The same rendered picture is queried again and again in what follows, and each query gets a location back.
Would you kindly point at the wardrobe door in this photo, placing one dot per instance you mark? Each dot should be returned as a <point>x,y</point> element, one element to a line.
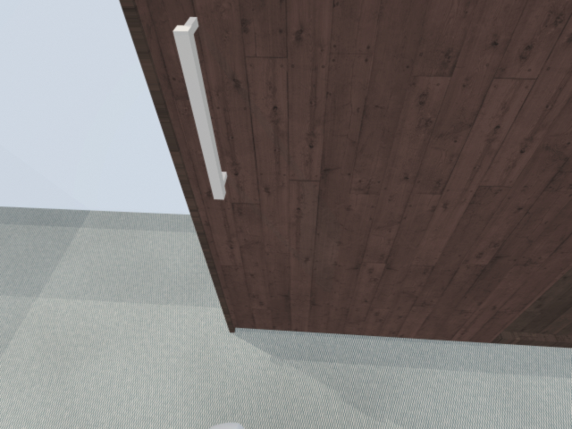
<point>397,168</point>
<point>551,313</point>

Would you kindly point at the handle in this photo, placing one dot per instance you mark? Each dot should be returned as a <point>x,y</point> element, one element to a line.
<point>187,50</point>

